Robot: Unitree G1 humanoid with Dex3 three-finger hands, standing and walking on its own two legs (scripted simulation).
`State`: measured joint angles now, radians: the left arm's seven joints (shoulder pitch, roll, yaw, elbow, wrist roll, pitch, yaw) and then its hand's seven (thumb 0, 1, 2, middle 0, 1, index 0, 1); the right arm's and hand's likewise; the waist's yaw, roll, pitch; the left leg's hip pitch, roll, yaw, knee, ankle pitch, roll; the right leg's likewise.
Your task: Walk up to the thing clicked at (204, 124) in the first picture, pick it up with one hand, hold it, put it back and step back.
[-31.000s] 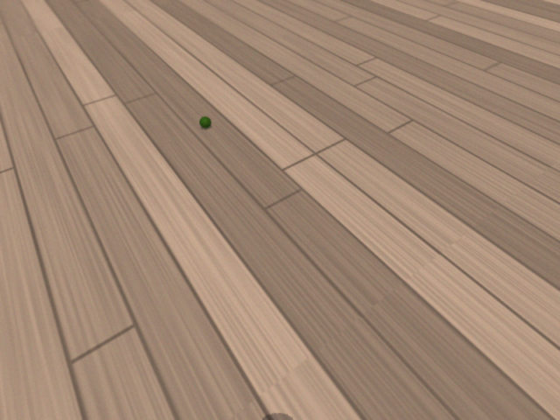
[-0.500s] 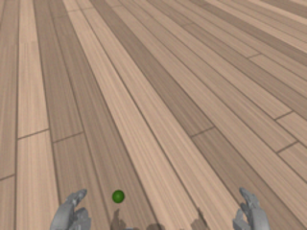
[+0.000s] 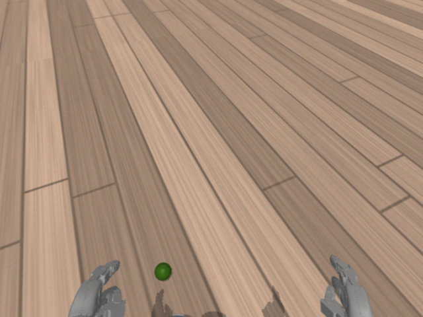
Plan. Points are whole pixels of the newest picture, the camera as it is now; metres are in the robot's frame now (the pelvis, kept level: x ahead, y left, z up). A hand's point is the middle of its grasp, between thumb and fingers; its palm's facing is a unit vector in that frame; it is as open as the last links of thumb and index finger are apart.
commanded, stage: home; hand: left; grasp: from above
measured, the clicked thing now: (163, 271) +0.42 +0.23 -0.68
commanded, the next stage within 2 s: stand in 0.84 s
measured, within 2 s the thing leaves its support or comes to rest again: neither
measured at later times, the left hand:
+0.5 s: hand (123, 302) +0.17 +0.18 -0.04, palm faces +0.06 -0.98 -0.20, open 7.4 cm
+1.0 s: hand (120, 303) +0.17 +0.19 -0.06, palm faces +0.03 -0.96 -0.27, open 7.4 cm
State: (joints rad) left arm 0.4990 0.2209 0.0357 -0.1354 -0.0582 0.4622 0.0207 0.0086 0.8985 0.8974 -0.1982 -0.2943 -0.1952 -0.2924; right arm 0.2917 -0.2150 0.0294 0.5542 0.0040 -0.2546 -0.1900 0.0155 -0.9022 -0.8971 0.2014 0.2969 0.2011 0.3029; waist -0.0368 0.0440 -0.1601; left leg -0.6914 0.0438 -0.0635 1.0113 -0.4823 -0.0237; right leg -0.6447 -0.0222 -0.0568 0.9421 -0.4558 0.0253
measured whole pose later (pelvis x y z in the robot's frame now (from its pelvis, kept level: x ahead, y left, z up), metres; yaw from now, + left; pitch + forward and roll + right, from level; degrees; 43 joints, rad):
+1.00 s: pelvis +0.00 +0.00 +0.00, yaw +0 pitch +6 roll -2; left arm 0.38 0.25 0.00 0.09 0.01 0.27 0.04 0.01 0.90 0.90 -0.20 -0.29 -0.20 -0.29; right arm 0.24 -0.23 0.01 0.64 -0.07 -0.17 -0.13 0.01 -0.90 -0.90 0.20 0.30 0.20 0.30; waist -0.01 0.02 -0.06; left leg -0.61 0.03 -0.05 0.98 -0.47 -0.02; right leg -0.57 -0.04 -0.04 0.93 -0.46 0.02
